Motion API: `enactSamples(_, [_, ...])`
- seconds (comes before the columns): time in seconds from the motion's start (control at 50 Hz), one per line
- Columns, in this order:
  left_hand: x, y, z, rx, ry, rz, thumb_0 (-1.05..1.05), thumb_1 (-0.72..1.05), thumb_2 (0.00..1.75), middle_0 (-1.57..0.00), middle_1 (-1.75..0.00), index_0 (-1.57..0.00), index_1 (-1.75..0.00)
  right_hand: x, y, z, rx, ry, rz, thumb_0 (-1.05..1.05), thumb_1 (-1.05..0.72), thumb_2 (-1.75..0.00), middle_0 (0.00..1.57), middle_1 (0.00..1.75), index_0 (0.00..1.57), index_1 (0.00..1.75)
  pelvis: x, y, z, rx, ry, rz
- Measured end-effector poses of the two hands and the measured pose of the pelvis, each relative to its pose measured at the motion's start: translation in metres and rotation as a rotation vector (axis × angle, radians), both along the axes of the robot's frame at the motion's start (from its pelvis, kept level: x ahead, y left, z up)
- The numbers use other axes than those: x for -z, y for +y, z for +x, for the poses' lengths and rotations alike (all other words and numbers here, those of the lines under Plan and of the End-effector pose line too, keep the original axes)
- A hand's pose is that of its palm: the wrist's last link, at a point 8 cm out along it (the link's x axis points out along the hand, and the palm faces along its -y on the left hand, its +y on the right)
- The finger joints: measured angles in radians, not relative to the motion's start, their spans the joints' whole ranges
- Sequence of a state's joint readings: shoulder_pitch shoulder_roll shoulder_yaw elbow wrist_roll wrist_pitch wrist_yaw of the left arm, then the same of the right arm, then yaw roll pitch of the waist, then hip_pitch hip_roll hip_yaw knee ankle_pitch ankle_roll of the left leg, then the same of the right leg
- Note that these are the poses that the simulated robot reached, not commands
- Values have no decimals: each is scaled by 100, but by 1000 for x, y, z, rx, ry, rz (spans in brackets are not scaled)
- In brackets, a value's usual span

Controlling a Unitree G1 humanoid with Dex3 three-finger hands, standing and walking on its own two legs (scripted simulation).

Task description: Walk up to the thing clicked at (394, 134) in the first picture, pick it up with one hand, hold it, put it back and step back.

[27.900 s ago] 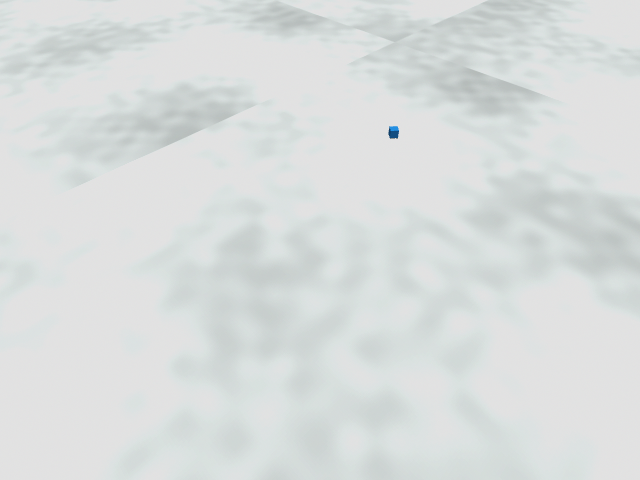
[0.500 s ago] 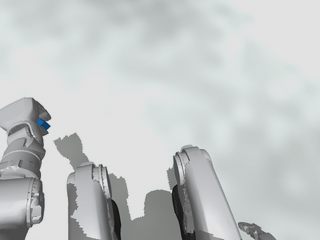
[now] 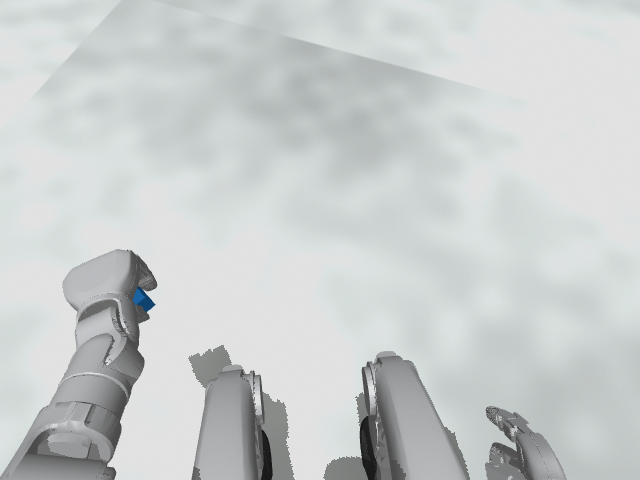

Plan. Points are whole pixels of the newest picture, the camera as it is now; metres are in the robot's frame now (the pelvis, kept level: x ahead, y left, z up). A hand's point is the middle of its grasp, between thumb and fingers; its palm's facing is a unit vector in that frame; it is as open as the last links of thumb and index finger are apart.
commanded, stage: lift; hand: left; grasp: from above
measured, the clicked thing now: (127, 300) +0.40 +0.27 -0.13
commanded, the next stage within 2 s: hold in 1.00 s
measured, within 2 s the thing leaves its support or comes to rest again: neither
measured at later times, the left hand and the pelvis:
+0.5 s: hand (75, 261) +0.37 +0.24 +0.07, palm faces -0.41 -0.22 -0.88, open 5.4 cm; pelvis +0.05 +0.00 +0.16, yaw +1 degrees
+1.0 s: hand (44, 199) +0.39 +0.23 +0.14, palm faces -0.39 -0.21 -0.90, open 5.4 cm; pelvis +0.08 +0.00 +0.22, yaw +2 degrees
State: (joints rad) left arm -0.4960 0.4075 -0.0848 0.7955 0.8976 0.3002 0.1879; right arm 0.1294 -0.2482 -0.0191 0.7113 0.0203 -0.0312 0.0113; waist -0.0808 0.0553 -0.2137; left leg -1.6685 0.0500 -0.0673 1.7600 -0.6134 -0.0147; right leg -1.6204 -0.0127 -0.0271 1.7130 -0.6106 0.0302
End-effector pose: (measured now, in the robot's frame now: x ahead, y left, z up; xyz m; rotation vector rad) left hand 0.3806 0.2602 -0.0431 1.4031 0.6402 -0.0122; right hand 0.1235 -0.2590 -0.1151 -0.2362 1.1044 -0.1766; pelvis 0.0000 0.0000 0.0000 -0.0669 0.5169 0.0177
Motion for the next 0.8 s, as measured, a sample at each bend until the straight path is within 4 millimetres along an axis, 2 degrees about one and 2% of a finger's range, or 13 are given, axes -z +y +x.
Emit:
enactSamples(0.2, [-86,-9,-11,-23,16,-5,-8,50,4,-100,-5,-120,-7,-80,7,18,33,-69,-1,1,-89,-90,21,30,21,30,-78,-1,19,-6,-100,16])
enactSamples(0.38, [-142,-15,-8,-24,34,-8,-9,52,3,-100,-5,-120,-7,-136,5,17,61,-70,-13,1,-89,-90,21,30,21,30,-133,0,39,-11,-185,26])
enactSamples(0.56, [-180,-19,-2,-31,44,-16,-9,52,3,-99,-5,-123,-9,-172,4,15,66,-46,-9,1,-89,-90,21,30,21,30,-171,0,57,-13,-250,39])
enactSamples(0.8, [-221,-23,12,-34,28,-8,-8,50,6,-100,-6,-124,-10,-200,4,30,60,-57,20,1,-88,-89,21,30,21,30,-202,-1,73,-13,-312,54])
